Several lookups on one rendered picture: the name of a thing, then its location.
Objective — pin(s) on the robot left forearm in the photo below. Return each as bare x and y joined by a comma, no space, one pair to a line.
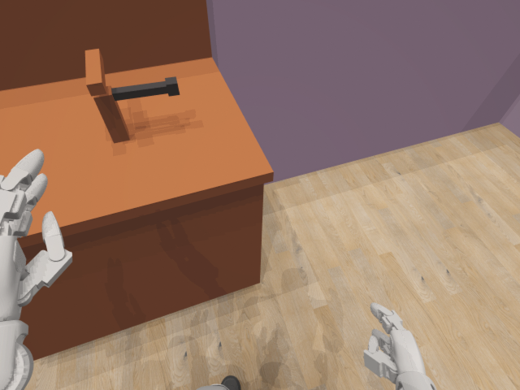
16,360

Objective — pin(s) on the tap lever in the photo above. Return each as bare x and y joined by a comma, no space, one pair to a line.
169,86

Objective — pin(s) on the robot right forearm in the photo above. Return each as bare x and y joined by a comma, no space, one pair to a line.
412,380

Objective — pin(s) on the right robot hand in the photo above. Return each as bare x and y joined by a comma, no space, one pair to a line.
400,351

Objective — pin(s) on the counter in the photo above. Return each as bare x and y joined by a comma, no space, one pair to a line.
158,198

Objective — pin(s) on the left robot hand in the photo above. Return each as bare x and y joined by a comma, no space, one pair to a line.
19,193

